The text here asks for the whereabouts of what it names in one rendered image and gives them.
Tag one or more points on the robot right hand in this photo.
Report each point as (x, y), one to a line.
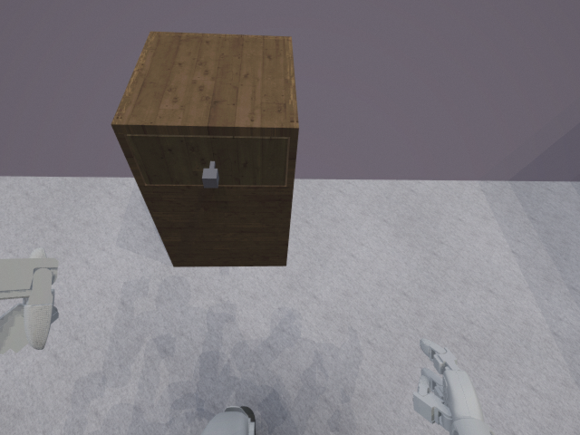
(454, 394)

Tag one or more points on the handle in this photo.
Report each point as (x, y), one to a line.
(210, 176)

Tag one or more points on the left robot shin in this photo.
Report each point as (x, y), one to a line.
(235, 408)

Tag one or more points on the drawer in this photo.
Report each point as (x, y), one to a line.
(240, 160)

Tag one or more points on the robot left hand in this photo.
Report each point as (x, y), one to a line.
(31, 279)

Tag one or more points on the robot left thigh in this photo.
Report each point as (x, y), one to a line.
(230, 423)

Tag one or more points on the cabinet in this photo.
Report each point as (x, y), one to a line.
(215, 85)

